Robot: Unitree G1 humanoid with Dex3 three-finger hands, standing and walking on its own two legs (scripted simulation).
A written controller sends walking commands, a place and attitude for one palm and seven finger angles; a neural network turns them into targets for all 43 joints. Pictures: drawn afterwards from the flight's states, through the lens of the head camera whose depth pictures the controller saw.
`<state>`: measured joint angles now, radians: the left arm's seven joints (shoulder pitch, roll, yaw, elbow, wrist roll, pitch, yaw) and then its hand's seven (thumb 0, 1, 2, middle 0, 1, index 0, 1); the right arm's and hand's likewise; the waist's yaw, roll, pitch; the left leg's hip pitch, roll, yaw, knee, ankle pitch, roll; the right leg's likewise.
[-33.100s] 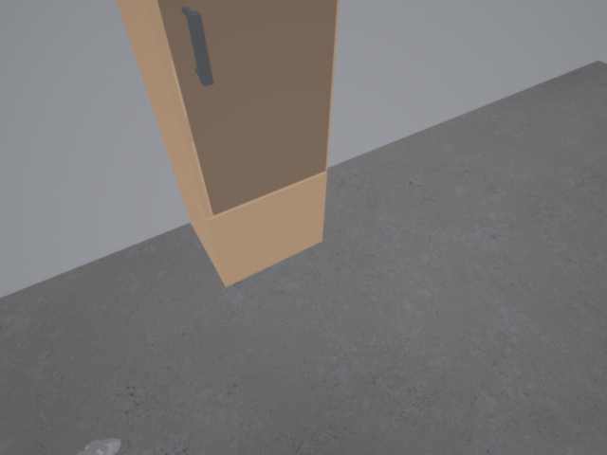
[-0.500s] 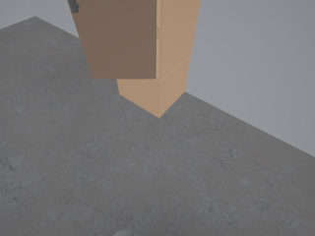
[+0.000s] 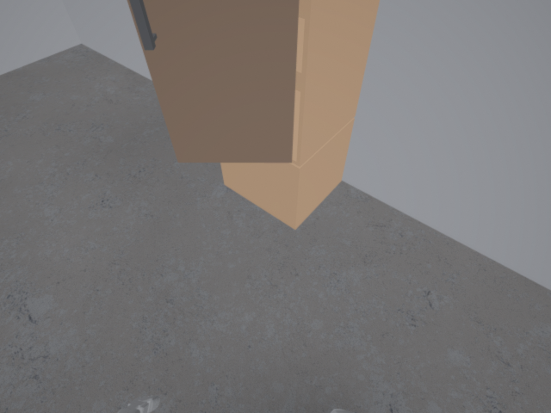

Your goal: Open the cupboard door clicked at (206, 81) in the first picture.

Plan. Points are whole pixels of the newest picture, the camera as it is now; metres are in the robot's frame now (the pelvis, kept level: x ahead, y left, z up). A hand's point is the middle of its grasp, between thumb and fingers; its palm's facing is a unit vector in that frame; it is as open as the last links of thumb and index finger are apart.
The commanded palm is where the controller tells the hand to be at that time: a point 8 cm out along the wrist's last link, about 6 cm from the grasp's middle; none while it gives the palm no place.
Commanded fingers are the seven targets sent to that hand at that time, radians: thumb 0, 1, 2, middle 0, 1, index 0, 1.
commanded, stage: take the last steps up to it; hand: left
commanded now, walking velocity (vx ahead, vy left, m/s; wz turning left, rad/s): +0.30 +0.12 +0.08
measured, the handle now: (144, 15) +0.92 +0.34 +0.16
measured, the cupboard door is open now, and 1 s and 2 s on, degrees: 38 38 38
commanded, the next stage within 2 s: come to a stop and stand still in 0.76 s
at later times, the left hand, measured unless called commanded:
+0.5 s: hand out of the picture +0.10 +0.26 -0.19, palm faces +0.13 -0.97 -0.19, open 7.3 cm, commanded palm none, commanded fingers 0.00 0.90 0.90 -0.20 -0.30 -0.20 -0.30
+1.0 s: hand (158, 273) +0.41 +0.26 -0.16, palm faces +0.05 -0.98 -0.21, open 7.2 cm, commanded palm none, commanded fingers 0.00 0.90 0.90 -0.20 -0.30 -0.20 -0.30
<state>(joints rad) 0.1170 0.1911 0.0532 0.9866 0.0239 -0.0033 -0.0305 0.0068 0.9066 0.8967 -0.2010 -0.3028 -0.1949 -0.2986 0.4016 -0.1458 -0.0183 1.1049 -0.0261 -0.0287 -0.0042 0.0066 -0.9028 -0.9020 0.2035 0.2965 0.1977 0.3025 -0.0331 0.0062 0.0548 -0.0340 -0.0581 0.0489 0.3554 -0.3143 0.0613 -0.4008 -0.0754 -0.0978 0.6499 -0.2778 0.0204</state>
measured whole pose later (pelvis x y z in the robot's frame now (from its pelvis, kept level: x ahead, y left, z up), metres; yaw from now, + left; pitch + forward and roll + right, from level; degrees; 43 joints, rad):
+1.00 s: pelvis +0.34 +0.08 +0.00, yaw +1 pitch +0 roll +0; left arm 0.17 0.17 0.05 1.03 0.01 -0.05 0.02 -0.01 0.94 0.90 -0.21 -0.30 -0.20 -0.30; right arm 0.26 -0.16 -0.03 1.10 -0.01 0.01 -0.01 0.01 -0.91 -0.90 0.20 0.30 0.19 0.30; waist -0.01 0.00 0.07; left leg -0.37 0.06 0.07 0.72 -0.35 -0.05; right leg -0.21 -0.03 -0.12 0.44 -0.23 -0.03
